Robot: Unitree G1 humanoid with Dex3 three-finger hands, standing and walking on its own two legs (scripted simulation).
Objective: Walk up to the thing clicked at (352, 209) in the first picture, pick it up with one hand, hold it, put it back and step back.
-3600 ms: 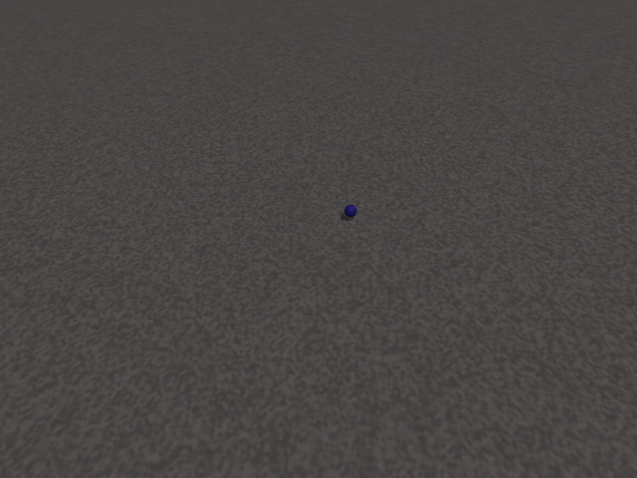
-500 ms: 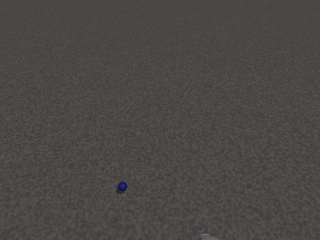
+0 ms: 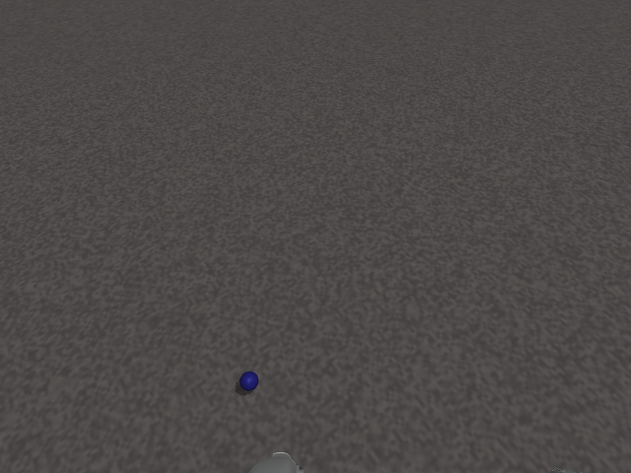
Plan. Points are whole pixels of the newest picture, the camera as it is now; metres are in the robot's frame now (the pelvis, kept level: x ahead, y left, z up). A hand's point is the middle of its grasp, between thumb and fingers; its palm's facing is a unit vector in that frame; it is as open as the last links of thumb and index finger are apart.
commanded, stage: walk up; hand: left
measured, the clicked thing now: (249, 381) +0.48 +0.27 -0.73
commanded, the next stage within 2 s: none
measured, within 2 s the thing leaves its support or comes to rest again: neither
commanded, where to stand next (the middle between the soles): +0.11 +0.03 m, yaw +0 degrees
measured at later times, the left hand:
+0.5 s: hand out of the picture +0.05 +0.30 -0.14, palm faces -0.03 -0.89 -0.46, open 7.4 cm
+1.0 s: hand out of the picture +0.10 +0.28 -0.14, palm faces -0.02 -0.94 -0.34, open 7.4 cm
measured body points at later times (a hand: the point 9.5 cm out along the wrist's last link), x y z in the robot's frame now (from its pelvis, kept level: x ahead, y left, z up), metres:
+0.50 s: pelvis +0.01 +0.01 +0.00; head +0.04 +0.00 +0.45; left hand +0.05 +0.35 -0.11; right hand +0.12 -0.30 -0.13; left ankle +0.05 +0.15 -0.72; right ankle +0.03 -0.13 -0.72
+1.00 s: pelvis +0.03 +0.02 +0.01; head +0.03 +0.03 +0.46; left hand +0.10 +0.33 -0.12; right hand +0.12 -0.27 -0.11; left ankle +0.05 +0.15 -0.72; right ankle +0.04 -0.13 -0.72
